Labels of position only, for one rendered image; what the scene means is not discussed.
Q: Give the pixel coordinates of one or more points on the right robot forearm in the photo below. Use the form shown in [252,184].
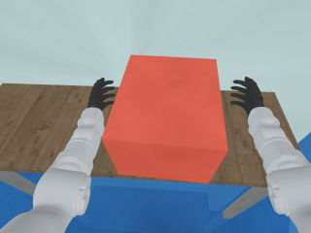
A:
[275,149]

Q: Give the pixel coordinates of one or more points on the carton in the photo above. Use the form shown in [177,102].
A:
[167,121]

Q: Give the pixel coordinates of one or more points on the table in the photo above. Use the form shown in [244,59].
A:
[38,120]

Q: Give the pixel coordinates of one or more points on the left robot forearm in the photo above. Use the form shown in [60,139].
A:
[82,147]

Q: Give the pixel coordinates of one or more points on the robot left hand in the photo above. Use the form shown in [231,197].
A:
[96,98]

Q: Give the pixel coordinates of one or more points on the robot right upper arm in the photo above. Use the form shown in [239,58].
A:
[289,191]

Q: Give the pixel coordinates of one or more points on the robot right hand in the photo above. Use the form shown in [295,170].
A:
[252,97]

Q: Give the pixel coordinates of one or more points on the robot left upper arm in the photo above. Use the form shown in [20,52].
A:
[62,195]

